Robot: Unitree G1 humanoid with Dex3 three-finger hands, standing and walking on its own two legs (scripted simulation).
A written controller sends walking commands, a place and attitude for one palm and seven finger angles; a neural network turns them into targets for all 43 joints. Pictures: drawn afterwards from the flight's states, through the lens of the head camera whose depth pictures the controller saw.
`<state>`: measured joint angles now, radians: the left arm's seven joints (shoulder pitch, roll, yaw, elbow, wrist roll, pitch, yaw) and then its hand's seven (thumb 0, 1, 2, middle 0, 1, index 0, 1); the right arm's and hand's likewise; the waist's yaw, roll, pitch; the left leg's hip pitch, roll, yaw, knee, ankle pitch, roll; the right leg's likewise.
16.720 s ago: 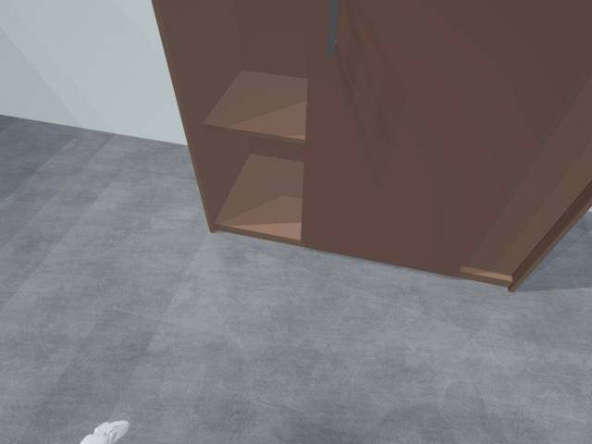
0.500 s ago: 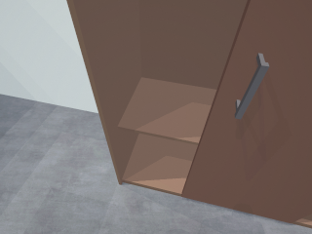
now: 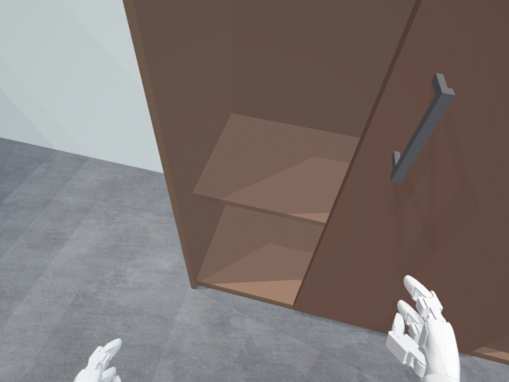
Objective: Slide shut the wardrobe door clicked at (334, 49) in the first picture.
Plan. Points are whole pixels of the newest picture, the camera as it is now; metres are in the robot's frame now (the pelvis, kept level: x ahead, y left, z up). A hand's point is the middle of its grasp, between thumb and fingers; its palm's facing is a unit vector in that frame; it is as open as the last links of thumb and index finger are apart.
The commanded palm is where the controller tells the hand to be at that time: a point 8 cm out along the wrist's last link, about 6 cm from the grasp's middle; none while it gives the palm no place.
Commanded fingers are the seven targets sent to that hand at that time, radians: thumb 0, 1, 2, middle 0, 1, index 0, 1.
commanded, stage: raise the hand with hooked fingers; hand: right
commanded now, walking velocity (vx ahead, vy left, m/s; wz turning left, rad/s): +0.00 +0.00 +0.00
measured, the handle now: (416, 132) +0.46 -0.19 +0.19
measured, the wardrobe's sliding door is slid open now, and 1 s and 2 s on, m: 0.40 0.40 0.40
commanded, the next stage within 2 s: move the hooked fingers beside the handle in 1.88 s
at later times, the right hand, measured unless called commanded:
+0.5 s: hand (427, 339) +0.19 -0.19 +0.07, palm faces +0.13 +0.98 -0.14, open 10.4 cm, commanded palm +0.15 -0.26 +0.06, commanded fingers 0.00 -0.04 -0.53 0.26 0.86 0.26 0.86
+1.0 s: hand out of the picture +0.23 -0.27 +0.13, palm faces +0.24 +0.97 -0.07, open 13.3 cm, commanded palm +0.19 -0.31 +0.15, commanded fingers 0.00 0.50 -0.30 0.30 1.20 0.30 1.20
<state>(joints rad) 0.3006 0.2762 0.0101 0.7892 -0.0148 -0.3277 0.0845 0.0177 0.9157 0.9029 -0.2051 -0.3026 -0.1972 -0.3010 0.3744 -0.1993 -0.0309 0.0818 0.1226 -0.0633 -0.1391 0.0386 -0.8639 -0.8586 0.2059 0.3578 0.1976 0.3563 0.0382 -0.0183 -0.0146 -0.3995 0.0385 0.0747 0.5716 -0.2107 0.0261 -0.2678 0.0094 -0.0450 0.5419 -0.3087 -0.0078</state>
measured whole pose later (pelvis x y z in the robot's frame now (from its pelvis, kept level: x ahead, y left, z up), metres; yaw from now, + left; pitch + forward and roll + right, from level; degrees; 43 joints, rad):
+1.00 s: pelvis -0.01 -0.01 -0.01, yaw -2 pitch -1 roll +1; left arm 0.21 0.26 -0.06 0.68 -0.05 -0.40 0.11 0.01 0.90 0.90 -0.20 -0.30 -0.20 -0.30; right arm 0.12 -0.36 -0.36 -0.09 0.33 0.04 0.19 -0.01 0.33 -0.37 0.29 1.09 0.29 1.09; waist -0.06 -0.03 -0.01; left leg -0.36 0.03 0.12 0.62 -0.23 0.02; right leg -0.29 -0.01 0.01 0.68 -0.37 -0.01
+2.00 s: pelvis +0.00 +0.00 +0.01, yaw -1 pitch -4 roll +1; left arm 0.16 0.26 -0.08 0.68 -0.08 -0.22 0.12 0.01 0.90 0.90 -0.20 -0.30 -0.20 -0.30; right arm -0.16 -0.44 -0.46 -0.03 0.32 0.37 0.25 -0.02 0.50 -0.30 0.31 1.20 0.30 1.20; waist -0.07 -0.06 0.00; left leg -0.21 0.00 0.11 0.47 -0.18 0.04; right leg -0.13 -0.02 0.00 0.51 -0.31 0.01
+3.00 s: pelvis +0.00 +0.00 +0.01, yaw -1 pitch -2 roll +0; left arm 0.18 0.25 -0.08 0.69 -0.07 -0.17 0.12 0.01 0.90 0.90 -0.21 -0.30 -0.20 -0.30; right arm -0.43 -0.36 -0.31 0.24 0.22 0.30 0.13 -0.02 0.50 -0.30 0.31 1.20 0.30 1.20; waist -0.04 -0.05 -0.01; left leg -0.25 0.01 0.10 0.44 -0.16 0.03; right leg -0.16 -0.01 -0.01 0.49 -0.29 0.00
